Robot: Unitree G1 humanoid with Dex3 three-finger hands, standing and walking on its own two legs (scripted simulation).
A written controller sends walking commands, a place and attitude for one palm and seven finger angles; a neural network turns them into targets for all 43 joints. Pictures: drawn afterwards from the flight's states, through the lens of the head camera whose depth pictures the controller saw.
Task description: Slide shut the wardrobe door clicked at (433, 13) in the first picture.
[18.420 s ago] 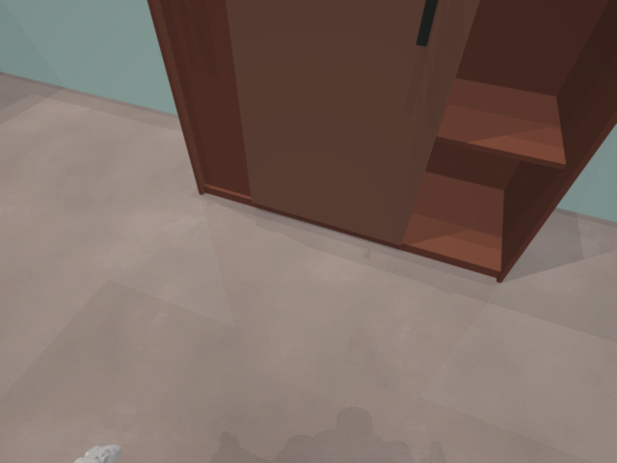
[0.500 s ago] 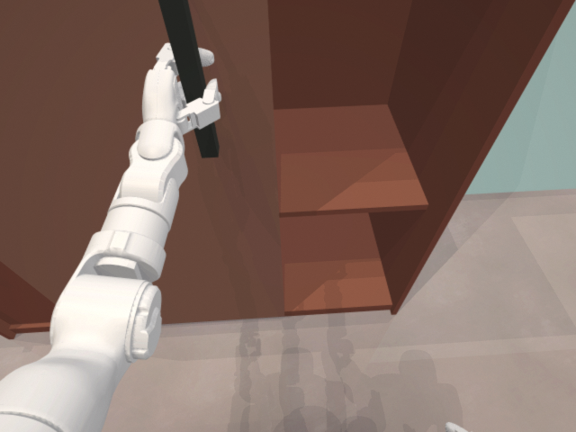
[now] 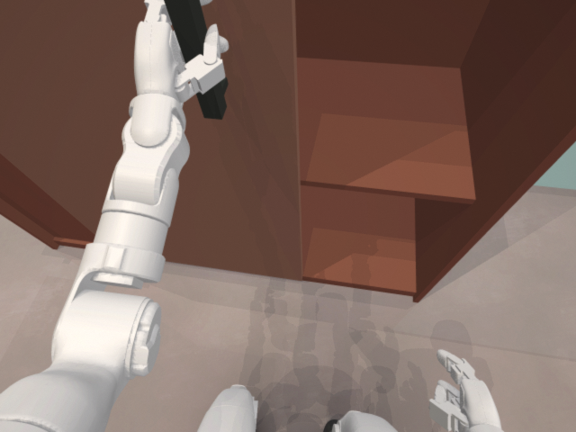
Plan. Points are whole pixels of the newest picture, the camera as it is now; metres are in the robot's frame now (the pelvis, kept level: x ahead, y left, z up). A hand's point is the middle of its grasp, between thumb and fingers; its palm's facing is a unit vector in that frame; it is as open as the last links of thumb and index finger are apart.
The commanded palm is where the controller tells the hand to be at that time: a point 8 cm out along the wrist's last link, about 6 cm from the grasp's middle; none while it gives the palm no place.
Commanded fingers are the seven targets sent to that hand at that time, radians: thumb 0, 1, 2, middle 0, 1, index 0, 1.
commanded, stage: step sideways, sliding the door along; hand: left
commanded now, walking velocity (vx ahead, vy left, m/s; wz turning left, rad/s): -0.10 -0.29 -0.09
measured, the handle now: (195, 12) +0.52 +0.15 +0.24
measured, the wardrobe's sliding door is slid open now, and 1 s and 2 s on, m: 0.39 0.22 0.06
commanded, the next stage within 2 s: none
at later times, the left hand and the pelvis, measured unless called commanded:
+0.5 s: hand (270, 67) +0.47 +0.06 +0.21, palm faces +0.15 -0.98 -0.09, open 6.7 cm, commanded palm +0.44 +0.04 +0.21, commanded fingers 0.00 0.90 0.90 -0.45 -1.40 -0.45 -1.40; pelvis +0.07 -0.08 +0.01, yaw +8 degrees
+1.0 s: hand (364, 75) +0.46 -0.04 +0.21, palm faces +0.02 -1.00 -0.03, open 6.7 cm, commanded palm +0.44 -0.06 +0.20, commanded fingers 0.00 0.90 0.90 -0.45 -1.40 -0.45 -1.40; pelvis +0.12 -0.14 +0.02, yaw +2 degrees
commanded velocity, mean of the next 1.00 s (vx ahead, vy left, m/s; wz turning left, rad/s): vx -0.32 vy -0.19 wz -0.25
